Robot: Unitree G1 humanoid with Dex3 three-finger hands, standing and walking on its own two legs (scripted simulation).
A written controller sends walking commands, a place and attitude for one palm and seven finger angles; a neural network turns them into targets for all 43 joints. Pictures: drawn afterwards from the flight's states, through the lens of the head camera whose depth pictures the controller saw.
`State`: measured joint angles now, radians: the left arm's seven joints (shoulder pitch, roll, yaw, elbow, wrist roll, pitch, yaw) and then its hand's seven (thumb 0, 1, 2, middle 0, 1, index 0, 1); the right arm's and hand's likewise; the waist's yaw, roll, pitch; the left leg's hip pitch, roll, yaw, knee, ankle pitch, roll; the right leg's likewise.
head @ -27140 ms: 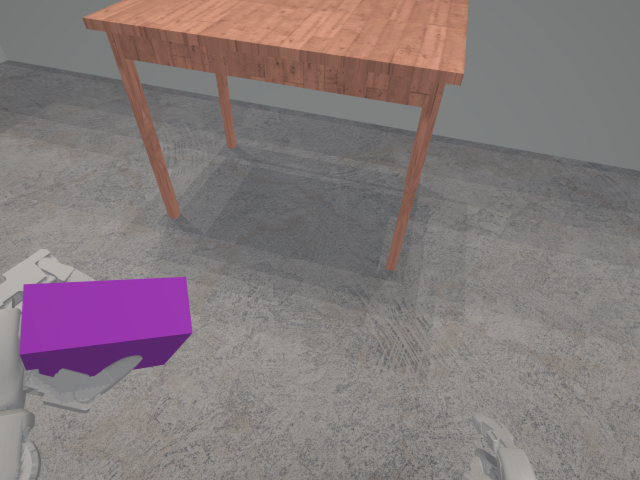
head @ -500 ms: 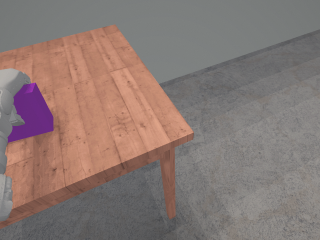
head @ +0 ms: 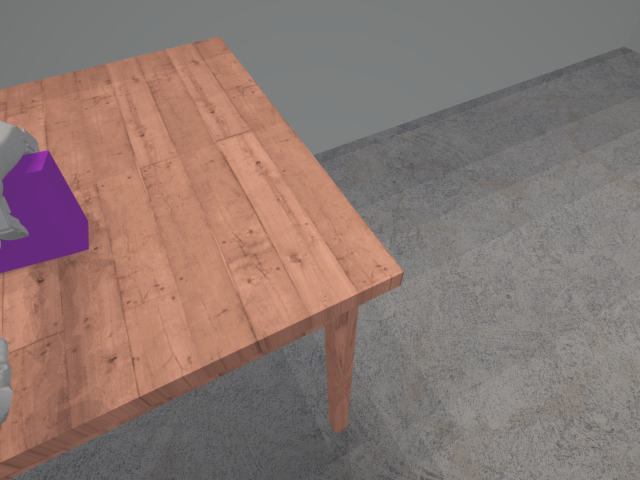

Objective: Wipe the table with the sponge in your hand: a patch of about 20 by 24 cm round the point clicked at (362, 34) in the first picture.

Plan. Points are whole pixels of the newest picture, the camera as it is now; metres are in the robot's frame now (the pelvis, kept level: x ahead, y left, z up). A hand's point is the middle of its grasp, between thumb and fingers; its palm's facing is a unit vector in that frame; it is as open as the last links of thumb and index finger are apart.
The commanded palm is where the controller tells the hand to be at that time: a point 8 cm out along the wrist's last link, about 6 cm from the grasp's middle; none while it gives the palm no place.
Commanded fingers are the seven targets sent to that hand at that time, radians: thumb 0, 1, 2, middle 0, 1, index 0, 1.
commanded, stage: slide across to the middle lane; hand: left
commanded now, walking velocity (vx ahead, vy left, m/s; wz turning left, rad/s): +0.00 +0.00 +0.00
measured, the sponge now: (18, 228) +0.39 +0.39 +0.12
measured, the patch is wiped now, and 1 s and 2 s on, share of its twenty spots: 0.45 0.55 0.75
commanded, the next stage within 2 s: wipe back along the middle lane in 0.76 s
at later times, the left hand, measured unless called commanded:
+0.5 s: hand (41, 167) +0.44 +0.35 +0.17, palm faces -0.02 +0.04 -1.00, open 9.5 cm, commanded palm +0.43 +0.32 +0.22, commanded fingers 0.00 0.10 1.30 -1.20 -1.60 -1.20 -1.60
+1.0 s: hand (83, 165) +0.45 +0.30 +0.17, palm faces -0.01 +0.02 -1.00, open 9.4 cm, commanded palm +0.42 +0.29 +0.20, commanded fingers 0.00 0.10 1.30 -1.20 -1.60 -1.20 -1.60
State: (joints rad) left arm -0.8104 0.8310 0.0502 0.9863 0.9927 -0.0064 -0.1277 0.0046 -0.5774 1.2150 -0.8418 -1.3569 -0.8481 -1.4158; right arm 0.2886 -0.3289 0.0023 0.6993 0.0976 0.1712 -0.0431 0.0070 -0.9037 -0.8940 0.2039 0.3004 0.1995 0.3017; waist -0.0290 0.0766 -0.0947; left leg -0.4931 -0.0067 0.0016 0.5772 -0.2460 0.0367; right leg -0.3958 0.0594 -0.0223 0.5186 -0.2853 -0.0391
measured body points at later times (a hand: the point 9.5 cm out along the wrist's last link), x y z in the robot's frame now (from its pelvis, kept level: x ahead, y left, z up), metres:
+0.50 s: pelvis +0.01 +0.03 +0.01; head +0.06 +0.01 +0.45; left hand +0.44 +0.34 +0.23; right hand +0.16 -0.21 -0.13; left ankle +0.02 +0.10 -0.73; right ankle -0.02 -0.10 -0.73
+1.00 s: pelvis +0.03 +0.00 +0.01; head +0.05 -0.03 +0.46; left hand +0.44 +0.30 +0.22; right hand +0.18 -0.24 -0.12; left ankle +0.02 +0.10 -0.73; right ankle -0.02 -0.10 -0.73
